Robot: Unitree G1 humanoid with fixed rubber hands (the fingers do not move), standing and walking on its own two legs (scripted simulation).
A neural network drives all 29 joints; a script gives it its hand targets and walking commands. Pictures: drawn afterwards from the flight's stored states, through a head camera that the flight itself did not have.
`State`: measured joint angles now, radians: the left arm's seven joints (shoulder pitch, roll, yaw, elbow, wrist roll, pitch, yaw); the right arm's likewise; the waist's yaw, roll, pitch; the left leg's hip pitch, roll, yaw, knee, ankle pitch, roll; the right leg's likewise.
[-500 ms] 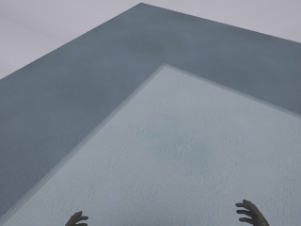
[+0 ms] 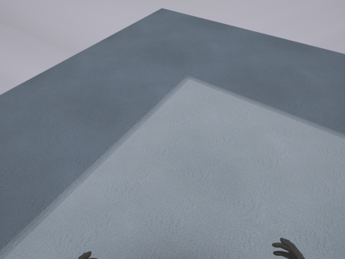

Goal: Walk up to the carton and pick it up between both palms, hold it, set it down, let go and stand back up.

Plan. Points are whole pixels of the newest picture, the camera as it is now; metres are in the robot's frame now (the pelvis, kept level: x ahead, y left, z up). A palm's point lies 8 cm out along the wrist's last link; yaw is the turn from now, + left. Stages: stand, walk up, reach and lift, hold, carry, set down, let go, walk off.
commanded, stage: stand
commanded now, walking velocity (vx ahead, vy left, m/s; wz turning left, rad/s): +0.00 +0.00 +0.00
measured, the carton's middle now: out of the picture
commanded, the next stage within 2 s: none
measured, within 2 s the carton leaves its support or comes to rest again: neither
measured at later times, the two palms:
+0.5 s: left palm out of the picture +0.06 +0.26 -0.12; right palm out of the picture +0.09 -0.27 -0.10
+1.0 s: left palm out of the picture +0.05 +0.26 -0.13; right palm out of the picture +0.08 -0.28 -0.10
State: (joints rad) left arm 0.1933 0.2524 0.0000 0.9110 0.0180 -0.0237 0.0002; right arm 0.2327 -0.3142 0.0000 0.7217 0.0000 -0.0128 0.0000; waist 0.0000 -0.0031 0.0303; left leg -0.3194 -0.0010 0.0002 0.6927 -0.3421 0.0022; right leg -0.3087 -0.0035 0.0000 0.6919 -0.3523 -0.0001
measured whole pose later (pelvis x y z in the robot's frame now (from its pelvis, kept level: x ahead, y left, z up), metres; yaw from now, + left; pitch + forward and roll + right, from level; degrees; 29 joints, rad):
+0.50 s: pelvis -0.01 +0.00 +0.00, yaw +0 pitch -3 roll +0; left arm 0.19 0.25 0.00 0.98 0.02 -0.02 0.00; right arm 0.23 -0.31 0.00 0.80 0.00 -0.01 0.00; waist 0.00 0.00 0.03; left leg -0.32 0.00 0.00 0.69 -0.32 0.00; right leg -0.31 0.00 0.00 0.69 -0.33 0.00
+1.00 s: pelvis -0.02 +0.00 +0.00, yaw +0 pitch -3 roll +0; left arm 0.19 0.25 0.00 1.01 0.01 -0.02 0.00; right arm 0.20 -0.31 0.00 0.85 0.00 -0.01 0.00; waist 0.00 0.00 0.04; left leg -0.32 0.00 0.00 0.67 -0.31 0.00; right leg -0.31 0.00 0.00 0.67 -0.32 0.00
